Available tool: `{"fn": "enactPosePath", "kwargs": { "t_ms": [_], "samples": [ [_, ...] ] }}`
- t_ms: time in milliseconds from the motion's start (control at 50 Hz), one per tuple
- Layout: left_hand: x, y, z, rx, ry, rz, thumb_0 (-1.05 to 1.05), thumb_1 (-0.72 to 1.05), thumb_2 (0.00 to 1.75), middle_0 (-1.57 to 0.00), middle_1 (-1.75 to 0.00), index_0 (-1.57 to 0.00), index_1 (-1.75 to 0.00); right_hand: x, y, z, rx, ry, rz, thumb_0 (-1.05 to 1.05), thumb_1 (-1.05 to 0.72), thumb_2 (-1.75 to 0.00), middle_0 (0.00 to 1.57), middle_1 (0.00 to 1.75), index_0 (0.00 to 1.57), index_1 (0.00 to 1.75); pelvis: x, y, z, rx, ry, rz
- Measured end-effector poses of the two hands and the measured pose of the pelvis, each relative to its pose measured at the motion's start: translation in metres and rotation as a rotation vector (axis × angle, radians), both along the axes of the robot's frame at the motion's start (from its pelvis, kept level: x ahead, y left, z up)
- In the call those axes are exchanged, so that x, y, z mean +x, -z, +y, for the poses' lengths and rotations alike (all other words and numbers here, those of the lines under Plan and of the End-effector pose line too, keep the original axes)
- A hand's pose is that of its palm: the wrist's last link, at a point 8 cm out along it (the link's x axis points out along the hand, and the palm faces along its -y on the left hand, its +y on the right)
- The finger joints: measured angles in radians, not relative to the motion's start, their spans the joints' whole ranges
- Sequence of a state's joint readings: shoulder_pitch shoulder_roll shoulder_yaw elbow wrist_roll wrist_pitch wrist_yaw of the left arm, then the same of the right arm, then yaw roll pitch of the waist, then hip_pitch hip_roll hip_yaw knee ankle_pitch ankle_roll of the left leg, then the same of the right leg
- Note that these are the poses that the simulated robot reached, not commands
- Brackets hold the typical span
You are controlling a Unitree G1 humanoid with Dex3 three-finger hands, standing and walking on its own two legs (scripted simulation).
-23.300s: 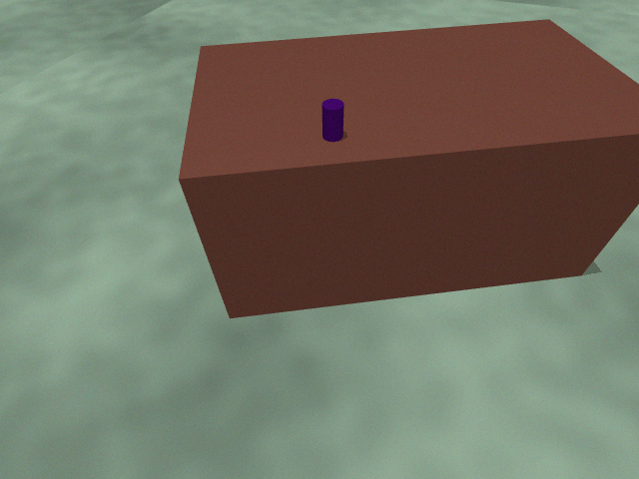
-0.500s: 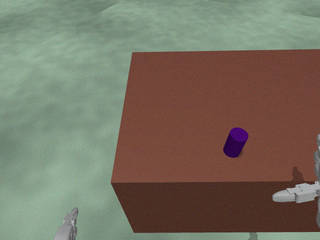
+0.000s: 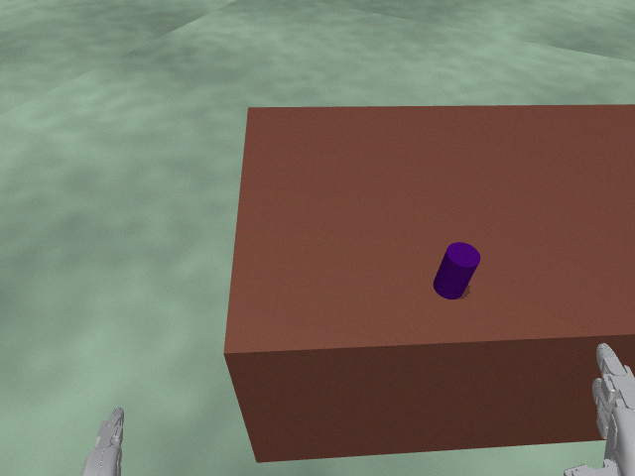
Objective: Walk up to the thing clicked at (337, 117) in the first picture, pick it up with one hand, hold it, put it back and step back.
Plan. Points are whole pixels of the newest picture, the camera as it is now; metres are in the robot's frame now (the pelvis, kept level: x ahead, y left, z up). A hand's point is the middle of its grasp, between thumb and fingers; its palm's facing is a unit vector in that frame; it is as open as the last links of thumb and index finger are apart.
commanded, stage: sink last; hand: right
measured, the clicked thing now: (455, 271) +0.47 -0.23 -0.06
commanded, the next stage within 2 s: home in 0.20 s
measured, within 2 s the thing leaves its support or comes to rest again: neither
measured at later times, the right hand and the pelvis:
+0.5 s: hand (556, 451) +0.17 -0.25 -0.01, palm faces +0.28 +0.91 -0.32, open 17.3 cm; pelvis -0.01 -0.01 +0.01, yaw +1 degrees
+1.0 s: hand (475, 455) +0.18 -0.19 -0.08, palm faces +0.07 +0.97 -0.22, open 17.3 cm; pelvis +0.00 -0.01 +0.01, yaw +2 degrees
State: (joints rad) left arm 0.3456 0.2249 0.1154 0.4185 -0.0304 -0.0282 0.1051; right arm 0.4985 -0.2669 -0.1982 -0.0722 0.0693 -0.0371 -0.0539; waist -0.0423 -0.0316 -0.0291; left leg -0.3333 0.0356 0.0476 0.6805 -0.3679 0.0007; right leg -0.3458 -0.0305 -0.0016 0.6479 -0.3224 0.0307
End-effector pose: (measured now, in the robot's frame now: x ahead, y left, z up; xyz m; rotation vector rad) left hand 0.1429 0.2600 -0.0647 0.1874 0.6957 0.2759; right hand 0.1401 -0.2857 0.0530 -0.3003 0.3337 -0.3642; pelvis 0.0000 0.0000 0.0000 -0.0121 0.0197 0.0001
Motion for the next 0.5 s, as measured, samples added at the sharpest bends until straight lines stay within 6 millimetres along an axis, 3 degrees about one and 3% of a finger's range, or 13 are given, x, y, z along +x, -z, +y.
{"fn": "enactPosePath", "kwargs": {
  "t_ms": [220, 400, 500],
  "samples": [
    [-0.006, -0.002, 0.000, -0.004, 0.022, -0.015, -0.01, -0.50, 0.06, -0.05, -0.06, -0.06, -0.06, -0.001, -0.024, -0.013, -0.080, 0.017, -0.104, -0.01, 0.52, -0.06, 0.06, 0.06, 0.07, 0.06, -0.006, -0.003, 0.005, -0.002, -0.001, -0.022],
    [-0.006, -0.007, -0.005, 0.012, 0.027, -0.001, -0.01, -0.44, 0.11, -0.07, -0.08, -0.08, -0.08, -0.008, 0.010, -0.023, -0.018, 0.044, 0.000, -0.01, 0.50, -0.07, 0.06, 0.06, 0.07, 0.06, -0.005, -0.008, -0.001, 0.000, -0.005, -0.027],
    [0.000, -0.003, -0.029, -0.013, 0.075, 0.015, -0.01, -0.23, 0.29, -0.10, -0.14, -0.11, -0.14, -0.002, 0.038, -0.009, 0.047, 0.004, 0.070, -0.01, 0.50, -0.08, 0.06, 0.06, 0.07, 0.06, -0.006, -0.009, -0.005, 0.005, -0.009, -0.024]
  ]
}}
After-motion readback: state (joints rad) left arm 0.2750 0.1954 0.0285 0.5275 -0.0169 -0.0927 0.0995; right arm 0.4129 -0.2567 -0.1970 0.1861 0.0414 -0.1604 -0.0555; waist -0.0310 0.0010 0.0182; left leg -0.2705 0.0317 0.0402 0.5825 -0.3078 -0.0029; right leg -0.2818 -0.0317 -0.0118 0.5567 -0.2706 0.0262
